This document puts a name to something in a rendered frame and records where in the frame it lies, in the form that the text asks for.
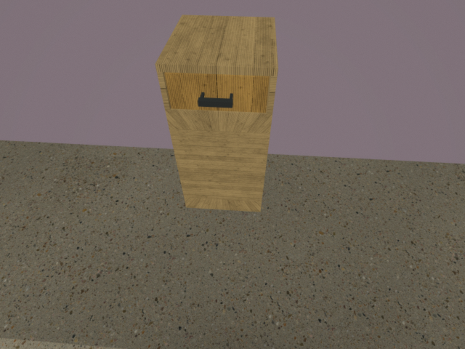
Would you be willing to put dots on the drawer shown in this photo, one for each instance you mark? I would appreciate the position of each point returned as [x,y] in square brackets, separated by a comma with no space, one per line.
[249,92]

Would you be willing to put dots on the handle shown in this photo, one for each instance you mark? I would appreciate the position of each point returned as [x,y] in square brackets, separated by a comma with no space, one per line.
[215,102]

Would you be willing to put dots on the cabinet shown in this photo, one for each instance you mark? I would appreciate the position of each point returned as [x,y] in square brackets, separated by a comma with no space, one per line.
[221,155]

